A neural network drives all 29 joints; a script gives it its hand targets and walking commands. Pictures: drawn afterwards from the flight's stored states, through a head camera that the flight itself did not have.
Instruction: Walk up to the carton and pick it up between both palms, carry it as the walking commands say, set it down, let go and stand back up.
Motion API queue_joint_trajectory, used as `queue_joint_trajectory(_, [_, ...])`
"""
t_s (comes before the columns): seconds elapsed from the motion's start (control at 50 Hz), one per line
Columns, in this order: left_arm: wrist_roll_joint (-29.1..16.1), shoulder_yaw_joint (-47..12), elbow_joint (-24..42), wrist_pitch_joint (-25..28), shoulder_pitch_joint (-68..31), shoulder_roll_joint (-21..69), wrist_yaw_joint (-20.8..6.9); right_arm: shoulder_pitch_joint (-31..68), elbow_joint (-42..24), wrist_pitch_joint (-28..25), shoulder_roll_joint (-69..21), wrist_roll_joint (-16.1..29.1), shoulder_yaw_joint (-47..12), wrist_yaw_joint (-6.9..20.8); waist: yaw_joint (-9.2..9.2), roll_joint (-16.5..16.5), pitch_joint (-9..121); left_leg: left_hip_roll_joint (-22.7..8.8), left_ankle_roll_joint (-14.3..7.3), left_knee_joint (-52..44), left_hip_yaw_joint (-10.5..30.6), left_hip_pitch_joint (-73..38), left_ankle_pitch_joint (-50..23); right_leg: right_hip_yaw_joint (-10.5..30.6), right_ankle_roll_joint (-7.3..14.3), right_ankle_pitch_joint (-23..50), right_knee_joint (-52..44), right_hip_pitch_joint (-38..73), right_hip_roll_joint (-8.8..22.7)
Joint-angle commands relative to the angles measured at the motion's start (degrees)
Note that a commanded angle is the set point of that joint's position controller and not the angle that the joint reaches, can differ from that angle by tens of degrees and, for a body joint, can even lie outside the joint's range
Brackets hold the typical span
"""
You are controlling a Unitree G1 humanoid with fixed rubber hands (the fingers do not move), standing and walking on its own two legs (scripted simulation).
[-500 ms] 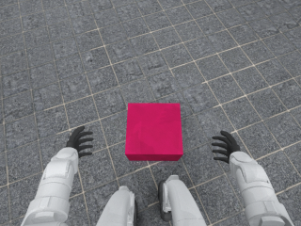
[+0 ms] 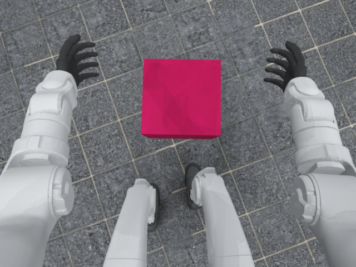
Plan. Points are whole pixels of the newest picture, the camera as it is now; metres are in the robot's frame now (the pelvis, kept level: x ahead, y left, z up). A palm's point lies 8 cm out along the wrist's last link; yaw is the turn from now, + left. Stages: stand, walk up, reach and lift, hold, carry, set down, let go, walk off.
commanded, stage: reach and lift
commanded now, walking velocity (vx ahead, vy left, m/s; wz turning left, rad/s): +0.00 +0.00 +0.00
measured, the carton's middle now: (181, 102) +0.54 -0.04 -0.54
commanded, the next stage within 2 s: none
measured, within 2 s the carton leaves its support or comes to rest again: neither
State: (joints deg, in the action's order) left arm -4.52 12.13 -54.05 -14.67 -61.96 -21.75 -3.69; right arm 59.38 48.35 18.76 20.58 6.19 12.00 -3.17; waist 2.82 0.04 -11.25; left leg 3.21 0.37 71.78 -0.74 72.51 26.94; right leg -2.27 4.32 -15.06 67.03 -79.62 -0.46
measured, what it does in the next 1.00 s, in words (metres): lowers itself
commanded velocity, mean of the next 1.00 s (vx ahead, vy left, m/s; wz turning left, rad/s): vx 0.00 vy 0.00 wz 0.00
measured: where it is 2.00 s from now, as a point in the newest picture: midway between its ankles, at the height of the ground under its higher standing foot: (173, 205)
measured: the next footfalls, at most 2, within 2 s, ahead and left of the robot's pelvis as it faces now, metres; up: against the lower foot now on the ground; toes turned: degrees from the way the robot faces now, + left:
none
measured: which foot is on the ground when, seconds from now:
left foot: down 0.00-1.00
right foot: down 0.00-1.00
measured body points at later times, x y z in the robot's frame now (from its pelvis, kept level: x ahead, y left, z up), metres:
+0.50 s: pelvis +0.02 +0.03 -0.01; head +0.38 +0.02 +0.26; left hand +0.56 +0.20 -0.16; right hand +0.52 -0.29 -0.14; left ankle +0.06 +0.12 -0.61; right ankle +0.14 -0.08 -0.61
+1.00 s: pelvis -0.04 +0.00 -0.16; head +0.35 -0.03 +0.06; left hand +0.56 +0.18 -0.31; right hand +0.52 -0.29 -0.32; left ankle +0.06 +0.12 -0.61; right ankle +0.14 -0.08 -0.61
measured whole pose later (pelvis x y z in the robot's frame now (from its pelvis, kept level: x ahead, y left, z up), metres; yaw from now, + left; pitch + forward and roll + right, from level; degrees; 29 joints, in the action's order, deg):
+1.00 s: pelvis -0.04 +0.00 -0.16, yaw +4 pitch +32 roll +6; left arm -9.5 12.1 -46.1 -19.7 -83.8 -26.7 3.0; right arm 80.7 44.0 18.6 32.4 11.2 12.9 1.0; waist 5.4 -0.3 -30.2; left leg 5.0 0.5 105.8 -3.6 103.5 34.5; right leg 1.6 2.9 -20.3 101.1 -112.4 -1.2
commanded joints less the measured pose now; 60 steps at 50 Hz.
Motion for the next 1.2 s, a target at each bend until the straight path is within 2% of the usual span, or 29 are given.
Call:
queue_joint_trajectory(0.0, [-1.0, 2.1, 8.6, 3.8, -16.4, -11.3, 2.1, 18.6, -6.8, -5.3, 12.9, 0.5, 2.1, 2.4, -2.07, 4.1, 71.0, -0.1, -0.2, -10.2, 2.9, 9.7, -1.6, 15.7, -4.8, 17.3, -2.0, 64.1, 3.0])
queue_joint_trajectory(0.06, [-1.5, 2.0, 10.0, 4.4, -15.8, -9.6, 3.3, 18.8, -6.0, -7.0, 15.4, 0.2, 3.0, 4.2, -1.26, 4.0, 74.8, 0.4, 0.0, -11.1, 3.1, 8.3, -7.8, 13.9, -4.2, 25.6, -0.5, 63.8, 2.2])
queue_joint_trajectory(0.1, [-2.2, 1.9, 13.3, 4.7, -17.1, -9.2, 3.9, 20.1, -9.3, -8.0, 17.1, 0.0, 4.4, 5.3, -0.73, 4.9, 79.9, 0.7, 0.1, -10.6, 3.3, 6.3, -12.4, 13.0, -3.9, 31.1, 0.6, 63.9, 1.7])
queue_joint_trajectory(0.16, [-2.6, 1.4, 16.3, 4.9, -16.3, -7.9, 5.0, 18.2, -9.0, -9.3, 19.1, -0.2, 6.7, 7.0, 0.13, 3.1, 85.5, 1.2, 0.6, -10.6, 4.1, 2.1, -21.7, 10.4, -3.1, 40.0, 2.6, 62.1, 0.8])
queue_joint_trajectory(0.2, [-2.4, 1.1, 16.0, 4.4, -14.8, -6.0, 5.7, 16.2, -7.0, -9.7, 19.0, -0.9, 8.3, 8.1, 0.44, 2.1, 85.4, 1.2, 0.8, -10.7, 4.6, 2.9, -24.0, 9.6, -2.5, 42.0, 3.6, 59.1, 0.8])
queue_joint_trajectory(0.26, [-2.3, 1.1, 19.9, 4.6, -13.0, -4.8, 7.0, 14.0, -9.7, -10.9, 20.1, -1.2, 10.9, 9.7, 1.64, 2.0, 90.0, 0.9, 0.8, -10.8, 5.5, 0.0, -31.3, 9.0, -1.9, 47.0, 4.3, 57.3, 1.2])
queue_joint_trajectory(0.32, [-2.1, 0.8, 24.9, 4.4, -13.4, -3.3, 7.7, 13.0, -13.1, -11.5, 21.1, -1.4, 12.4, 11.2, 2.52, 0.9, 93.5, 0.6, 1.1, -9.9, 6.3, -2.6, -34.6, 8.6, -1.3, 47.5, 4.8, 54.8, 1.4])
queue_joint_trajectory(0.36, [-1.4, 0.4, 24.4, 3.6, -15.3, -3.0, 8.0, 13.0, -11.6, -11.4, 22.2, -1.5, 13.3, 12.0, 3.54, -2.0, 91.5, 0.3, 1.8, -7.8, 7.6, -8.4, -34.7, 7.0, -1.4, 41.1, 5.2, 44.9, 0.8])
queue_joint_trajectory(0.4, [-0.7, 0.3, 25.0, 2.2, -18.8, -4.1, 8.7, 15.2, -10.0, -11.0, 25.1, -1.3, 14.9, 12.8, 4.67, -5.9, 90.3, -0.5, 3.0, -4.3, 9.7, -22.3, -37.4, 3.8, -1.7, 29.4, 5.4, 28.6, -0.7])
queue_joint_trajectory(0.44, [-0.5, -0.6, 24.7, 1.5, -22.3, -2.0, 9.2, 17.1, -6.5, -10.9, 25.1, -0.7, 14.6, 13.6, 5.88, -7.3, 84.0, -1.5, 3.9, -2.5, 11.0, -24.7, -33.8, 2.3, -1.5, 20.5, 6.2, 18.1, -0.9])
queue_joint_trajectory(0.46, [-0.9, -1.2, 25.0, 1.2, -23.7, -1.3, 9.4, 19.1, -7.5, -11.0, 25.3, -0.5, 14.5, 13.9, 6.41, -6.6, 84.1, -1.3, 4.1, -1.3, 10.7, -23.7, -32.3, 1.7, -1.7, 20.3, 7.9, 17.5, -1.1])
queue_joint_trajectory(0.52, [-2.0, -1.7, 20.8, 1.6, -23.8, -1.0, 8.9, 19.7, -5.6, -11.7, 25.3, -1.6, 14.2, 13.5, 8.24, -3.7, 81.0, 0.2, 3.8, 3.2, 8.0, -9.1, -29.7, 2.9, -1.8, 29.5, 13.0, 22.4, -1.1])
queue_joint_trajectory(0.56, [-1.2, -1.3, 15.0, 1.2, -23.2, -1.9, 8.6, 20.7, -2.3, -11.6, 26.2, -2.7, 15.6, 12.8, 8.15, -4.1, 76.5, 0.7, 3.6, 5.6, 6.4, -0.5, -23.4, 3.2, -2.2, 28.2, 16.0, 21.3, -1.1])
queue_joint_trajectory(0.6, [-0.2, -0.6, 11.8, 1.0, -23.1, -2.8, 8.5, 20.4, 2.2, -11.2, 26.5, -3.5, 16.1, 12.5, 7.54, -4.9, 72.0, 0.8, 3.8, 7.8, 5.4, 3.9, -19.1, 3.1, -2.7, 24.2, 18.1, 17.1, -1.2])
queue_joint_trajectory(0.64, [0.5, 0.5, 11.9, 1.0, -24.7, -4.1, 8.4, 21.7, 3.2, -10.6, 24.7, -2.5, 14.0, 12.2, 5.34, -4.5, 72.6, 0.9, 3.5, 9.8, 3.8, 7.3, -14.2, 4.0, -3.1, 21.1, 19.4, 18.1, -1.2])
queue_joint_trajectory(0.7, [0.6, 2.2, 11.8, 0.5, -27.1, -7.9, 8.2, 27.5, -1.8, -9.3, 23.0, 0.2, 9.5, 11.1, 1.70, 0.8, 77.2, 1.5, 1.7, 12.6, 1.2, 16.7, -7.3, 6.1, -4.1, 19.8, 21.6, 27.4, -0.9])
queue_joint_trajectory(0.76, [0.5, 4.0, 13.7, -0.1, -30.6, -13.8, 8.0, 32.1, -7.1, -7.3, 24.7, 1.5, 7.5, 8.7, -0.17, 4.3, 84.2, 1.9, 0.6, 15.1, -0.7, 24.2, -1.7, 8.6, -5.0, 17.0, 23.2, 37.8, -0.4])
queue_joint_trajectory(0.78, [-0.3, 3.6, 15.0, -0.5, -32.4, -14.6, 7.9, 33.9, -9.0, -6.5, 25.4, 2.1, 6.9, 8.0, 0.33, 4.5, 86.6, 1.6, 0.4, 15.9, -1.0, 23.6, 0.0, 8.9, -5.0, 14.0, 23.3, 38.9, -0.3])
queue_joint_trajectory(0.88, [-5.5, 0.8, 21.3, -3.6, -44.3, -16.8, 7.1, 42.3, -16.9, -1.5, 25.7, 5.9, 2.3, 4.1, 2.16, 4.9, 104.7, 1.4, 0.3, 22.1, -1.7, 18.5, 2.0, 10.6, -3.7, 7.6, 26.4, 47.4, 0.5])
queue_joint_trajectory(0.9, [-5.5, 0.6, 13.4, -4.3, -42.8, -16.3, 6.6, 40.2, -9.1, -0.3, 24.0, 5.8, 1.7, 4.0, 1.70, 5.5, 93.1, 1.1, 0.1, 22.4, -2.4, 26.7, 4.7, 10.5, -3.5, 6.8, 28.0, 43.7, 0.7])
queue_joint_trajectory(0.92, [-6.6, 1.5, 22.0, -3.5, -44.1, -17.5, 6.7, 43.1, -18.7, -0.9, 24.9, 6.5, 1.5, 3.6, 0.98, 6.6, 98.6, 1.6, -0.3, 24.1, -3.1, 26.4, -0.4, 11.9, -3.9, 16.0, 30.3, 50.4, 0.8])
queue_joint_trajectory(0.94, [-4.7, 1.7, 15.9, -3.0, -42.8, -18.6, 6.4, 40.8, -12.7, -1.3, 25.3, 5.0, 2.5, 3.0, 1.45, 6.1, 88.8, 1.3, -0.3, 25.8, -3.2, 34.5, 4.6, 13.3, -3.9, 13.2, 31.3, 45.8, 0.9])
queue_joint_trajectory(0.96, [-4.4, 1.8, 17.7, -2.6, -44.5, -19.7, 6.2, 44.1, -16.2, -1.9, 27.0, 4.5, 3.2, 2.3, 1.70, 5.6, 90.8, 1.1, -0.5, 26.9, -3.1, 33.8, 4.8, 13.8, -4.2, 11.4, 31.8, 46.7, 0.9])
queue_joint_trajectory(0.98, [-3.7, 2.4, 12.3, -2.4, -44.1, -19.5, 5.9, 44.0, -12.5, -1.8, 26.2, 4.4, 2.8, 1.8, 1.32, 5.2, 85.2, 0.8, -0.5, 28.4, -3.5, 38.3, 7.3, 14.4, -4.2, 7.4, 32.2, 43.3, 1.2])
queue_joint_trajectory(1.04, [-3.4, 2.5, 10.0, -2.0, -43.5, -18.8, 5.8, 44.5, -11.3, -2.3, 26.8, 4.4, 2.6, 1.5, 0.86, 4.4, 83.3, 0.2, -0.8, 29.8, -2.8, 36.1, 7.7, 13.2, -4.0, 2.3, 33.7, 38.1, 1.4])
queue_joint_trajectory(1.1, [-3.3, 2.1, 2.6, -1.3, -42.7, -16.9, 5.4, 43.8, -3.0, -2.7, 24.6, 4.2, 1.1, 2.3, 0.73, 4.9, 73.7, -0.3, -1.2, 32.4, -2.1, 39.9, 10.7, 13.0, -3.9, -3.9, 35.8, 29.2, 1.8])
queue_joint_trajectory(1.14, [-4.0, 1.7, 5.1, -0.2, -43.1, -16.6, 5.7, 44.5, -4.0, -3.8, 24.6, 4.6, 0.3, 2.8, 0.60, 6.0, 75.5, -0.2, -1.3, 34.1, -2.1, 38.8, 8.5, 12.5, -3.9, -1.6, 37.7, 28.4, 2.0])
queue_joint_trajectory(1.16, [-4.6, 0.7, 3.4, 0.1, -42.6, -15.0, 6.0, 43.5, -1.2, -4.4, 24.0, 4.6, 0.5, 3.1, 1.51, 5.7, 73.6, -0.3, -1.3, 34.7, -1.7, 38.8, 8.1, 11.2, -3.8, 0.1, 39.4, 25.5, 2.1])
queue_joint_trajectory(1.18, [-4.9, 0.4, 6.2, 0.6, -43.0, -14.6, 6.3, 43.6, -2.8, -5.0, 24.5, 4.2, 1.2, 3.2, 2.35, 5.4, 75.8, -0.1, -1.2, 35.4, -1.3, 36.5, 6.1, 10.2, -3.7, 3.3, 40.5, 25.0, 1.9])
